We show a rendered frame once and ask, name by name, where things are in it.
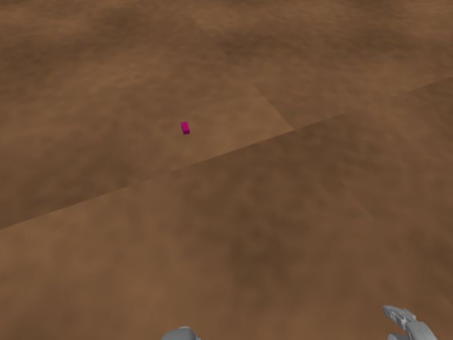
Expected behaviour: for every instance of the right robot hand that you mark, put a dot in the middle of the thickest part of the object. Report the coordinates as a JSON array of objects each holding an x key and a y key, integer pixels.
[{"x": 406, "y": 320}]

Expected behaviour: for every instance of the small box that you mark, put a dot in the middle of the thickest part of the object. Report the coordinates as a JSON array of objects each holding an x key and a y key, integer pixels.
[{"x": 185, "y": 128}]

